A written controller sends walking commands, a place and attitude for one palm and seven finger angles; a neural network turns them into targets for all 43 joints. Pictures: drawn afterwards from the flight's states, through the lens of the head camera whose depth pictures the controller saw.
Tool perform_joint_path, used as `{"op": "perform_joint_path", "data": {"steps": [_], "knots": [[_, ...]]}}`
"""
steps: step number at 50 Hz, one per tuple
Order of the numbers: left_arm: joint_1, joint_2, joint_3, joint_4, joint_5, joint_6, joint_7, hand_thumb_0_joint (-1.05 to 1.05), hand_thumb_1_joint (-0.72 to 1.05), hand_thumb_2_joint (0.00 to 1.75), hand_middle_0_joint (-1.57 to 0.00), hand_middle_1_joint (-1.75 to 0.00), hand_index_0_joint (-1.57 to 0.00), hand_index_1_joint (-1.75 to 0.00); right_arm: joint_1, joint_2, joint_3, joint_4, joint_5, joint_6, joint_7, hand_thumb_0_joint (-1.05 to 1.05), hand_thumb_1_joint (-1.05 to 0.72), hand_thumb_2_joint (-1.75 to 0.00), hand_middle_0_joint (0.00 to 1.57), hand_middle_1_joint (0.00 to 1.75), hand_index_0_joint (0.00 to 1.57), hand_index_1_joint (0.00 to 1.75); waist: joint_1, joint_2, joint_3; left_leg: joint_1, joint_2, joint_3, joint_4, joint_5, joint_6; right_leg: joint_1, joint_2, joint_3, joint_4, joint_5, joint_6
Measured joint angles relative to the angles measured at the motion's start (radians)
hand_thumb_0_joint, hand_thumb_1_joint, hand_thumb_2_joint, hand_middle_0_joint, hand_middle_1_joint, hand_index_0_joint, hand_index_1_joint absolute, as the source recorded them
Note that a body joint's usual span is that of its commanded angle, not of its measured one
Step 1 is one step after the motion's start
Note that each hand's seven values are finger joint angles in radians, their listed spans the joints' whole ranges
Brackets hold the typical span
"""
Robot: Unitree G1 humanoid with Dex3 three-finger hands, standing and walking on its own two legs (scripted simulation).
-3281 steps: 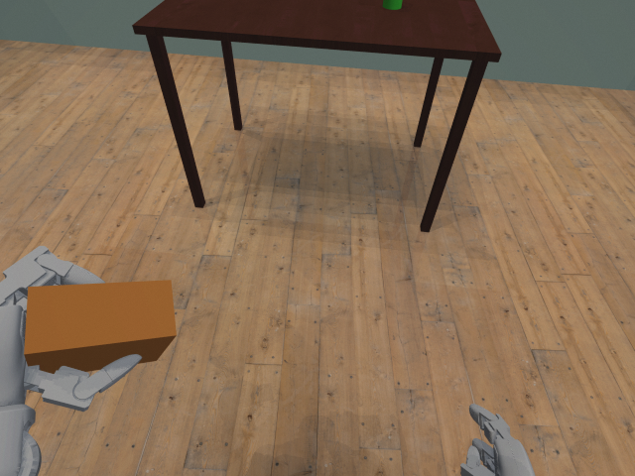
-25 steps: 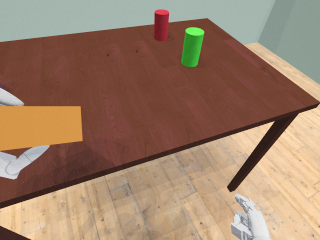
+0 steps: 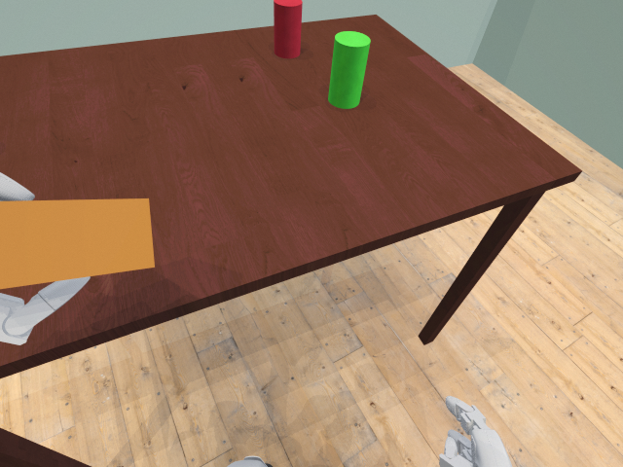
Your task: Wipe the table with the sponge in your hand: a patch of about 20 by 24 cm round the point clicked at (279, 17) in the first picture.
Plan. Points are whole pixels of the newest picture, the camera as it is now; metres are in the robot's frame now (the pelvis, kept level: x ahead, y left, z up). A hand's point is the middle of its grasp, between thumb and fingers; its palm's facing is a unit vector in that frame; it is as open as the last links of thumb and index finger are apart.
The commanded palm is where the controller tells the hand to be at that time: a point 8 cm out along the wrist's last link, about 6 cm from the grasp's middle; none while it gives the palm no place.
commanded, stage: step back with the hand held close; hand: left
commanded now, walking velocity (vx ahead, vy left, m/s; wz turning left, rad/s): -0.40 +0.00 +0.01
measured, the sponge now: (81, 237) +0.25 +0.22 +0.23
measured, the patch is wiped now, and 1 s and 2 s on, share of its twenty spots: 1.00 1.00 1.00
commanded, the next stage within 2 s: stop stepping back and stand still in 0.38 s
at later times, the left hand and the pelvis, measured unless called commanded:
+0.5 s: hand out of the picture +0.08 +0.20 +0.25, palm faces +0.44 -0.82 -0.37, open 9.8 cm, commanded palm +0.03 +0.25 +0.26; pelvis -0.14 -0.02 +0.00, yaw -1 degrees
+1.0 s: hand out of the picture -0.06 +0.21 +0.25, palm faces +0.54 -0.78 -0.31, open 9.8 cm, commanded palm -0.12 +0.25 +0.26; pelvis -0.25 -0.04 -0.01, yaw +5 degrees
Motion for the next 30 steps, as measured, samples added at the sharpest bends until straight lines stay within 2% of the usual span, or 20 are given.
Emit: {"op": "perform_joint_path", "data": {"steps": [2,3,5,7,8,10,13,15,18,22,24,26,28,30], "knots": [[0.003,-0.027,-0.028,-0.001,0.004,-0.011,-0.012,-0.01,-0.52,1.07,-0.75,-1.39,-0.8,-1.36,-0.02,-0.009,0.006,0.0,0.004,0.001,0.002,0.01,-0.9,-0.9,0.2,0.3,0.21,0.3,-0.006,0.033,0.014,-0.026,0.027,-0.02,0.041,-0.027,-0.014,0.013,0.025,-0.011,-0.046,0.058,0.019],[0.01,-0.034,-0.048,-0.009,0.002,-0.016,-0.019,-0.01,-0.52,1.07,-0.75,-1.39,-0.8,-1.36,-0.028,-0.009,0.005,0.0,0.01,0.003,0.002,0.01,-0.9,-0.9,0.2,0.3,0.21,0.3,-0.01,0.034,0.02,-0.036,0.024,-0.034,0.073,-0.083,-0.03,0.007,0.029,-0.012,-0.04,0.061,0.025],[0.042,-0.033,-0.083,-0.042,0.001,-0.021,-0.032,-0.01,-0.52,1.07,-0.75,-1.39,-0.8,-1.36,-0.032,-0.007,-0.003,-0.003,0.019,0.011,-0.002,0.01,-0.9,-0.9,0.2,0.3,0.21,0.3,-0.02,0.009,0.016,-0.044,-0.002,-0.047,0.183,-0.171,-0.057,-0.016,0.017,-0.004,-0.012,0.052,0.03],[0.083,-0.017,-0.096,-0.084,0.001,-0.029,-0.04,-0.01,-0.52,1.07,-0.75,-1.39,-0.8,-1.36,-0.029,-0.009,-0.01,-0.014,0.021,0.02,-0.009,0.01,-0.9,-0.9,0.2,0.3,0.21,0.3,-0.036,-0.023,0.001,-0.012,-0.022,-0.043,0.209,-0.205,-0.065,-0.044,-0.003,0.003,0.012,0.045,0.035],[0.1,-0.005,-0.094,-0.103,0.0,-0.034,-0.041,-0.01,-0.52,1.07,-0.75,-1.39,-0.8,-1.36,-0.025,-0.014,-0.013,-0.024,0.021,0.022,-0.014,0.01,-0.9,-0.9,0.2,0.3,0.21,0.3,-0.044,-0.032,-0.008,0.019,-0.022,-0.042,0.161,-0.169,-0.062,-0.064,-0.011,0.003,0.029,0.042,0.038],[0.103,0.029,-0.073,-0.123,-0.003,-0.044,-0.037,-0.01,-0.52,1.07,-0.76,-1.39,-0.8,-1.36,-0.03,-0.022,-0.029,-0.037,0.021,0.019,-0.023,0.01,-0.9,-0.9,0.2,0.3,0.21,0.3,-0.054,-0.047,-0.008,0.035,-0.032,-0.043,0.089,-0.141,-0.021,-0.117,-0.025,-0.003,0.083,0.035,0.039],[0.08,0.061,-0.026,-0.097,-0.011,-0.039,-0.027,-0.01,-0.52,1.07,-0.76,-1.39,-0.81,-1.35,-0.055,-0.007,-0.042,-0.021,0.007,0.0,-0.019,0.01,-0.9,-0.9,0.2,0.3,0.2,0.3,-0.025,-0.079,0.024,0.039,-0.032,-0.014,0.05,-0.094,-0.005,-0.2,-0.001,0.035,0.28,-0.135,0.023],[0.056,0.053,-0.013,-0.069,-0.012,-0.022,-0.019,-0.01,-0.53,1.07,-0.76,-1.39,-0.81,-1.35,-0.055,-0.001,-0.041,-0.013,0.007,-0.021,-0.01,0.01,-0.9,-0.9,0.2,0.3,0.2,0.3,-0.013,-0.07,0.037,0.058,-0.018,-0.013,0.003,-0.049,-0.01,-0.214,0.021,0.028,0.348,-0.164,0.024],[0.038,0.017,-0.019,-0.04,-0.011,0.004,-0.01,-0.01,-0.52,1.07,-0.76,-1.39,-0.8,-1.36,-0.039,0.002,-0.033,-0.012,0.013,-0.039,0.002,0.01,-0.9,-0.9,0.2,0.3,0.2,0.3,-0.007,-0.04,0.035,0.079,0.004,-0.023,-0.057,0.008,-0.02,-0.177,0.027,-0.002,0.31,-0.135,0.024],[0.049,-0.014,-0.042,-0.035,-0.009,0.024,-0.01,-0.01,-0.52,1.07,-0.75,-1.39,-0.8,-1.36,-0.014,-0.002,-0.014,-0.025,0.009,-0.043,0.001,0.01,-0.9,-0.9,0.2,0.3,0.2,0.3,-0.008,-0.006,0.014,0.058,0.019,-0.039,-0.078,0.058,-0.035,-0.067,0.017,-0.022,0.127,-0.065,0.014],[0.053,-0.004,-0.047,-0.039,-0.003,0.02,-0.016,-0.01,-0.52,1.07,-0.75,-1.39,-0.8,-1.36,-0.008,-0.005,-0.01,-0.032,0.005,-0.039,0.0,0.01,-0.9,-0.9,0.2,0.3,0.21,0.3,-0.001,-0.003,0.006,0.007,0.019,-0.041,-0.011,0.009,-0.046,-0.004,0.001,-0.033,-0.003,0.041,-0.006],[0.041,-0.019,-0.078,-0.038,0.004,0.01,-0.026,-0.01,-0.52,1.07,-0.75,-1.39,-0.8,-1.36,-0.022,-0.021,-0.017,-0.008,0.01,-0.029,-0.003,0.01,-0.9,-0.9,0.2,0.3,0.21,0.3,0.003,0.028,0.024,-0.062,0.016,-0.073,0.192,-0.182,-0.068,-0.02,0.017,-0.052,0.009,0.092,-0.006],[0.049,-0.021,-0.101,-0.042,0.001,0.012,-0.037,-0.01,-0.52,1.07,-0.75,-1.39,-0.8,-1.36,-0.021,-0.021,-0.02,0.016,0.026,-0.005,-0.006,0.01,-0.9,-0.9,0.2,0.3,0.21,0.3,0.005,0.007,0.019,-0.104,-0.019,-0.071,0.451,-0.251,-0.075,-0.036,0.001,-0.048,0.024,0.095,-0.001],[0.061,-0.012,-0.101,-0.043,-0.003,0.025,-0.042,-0.01,-0.53,1.07,-0.76,-1.39,-0.8,-1.36,-0.008,-0.015,-0.016,0.017,0.032,0.024,-0.011,0.01,-0.9,-0.9,0.2,0.3,0.21,0.3,-0.005,-0.031,-0.002,-0.077,-0.032,-0.042,0.568,-0.263,-0.07,-0.055,-0.023,-0.039,0.03,0.103,0.003]]}}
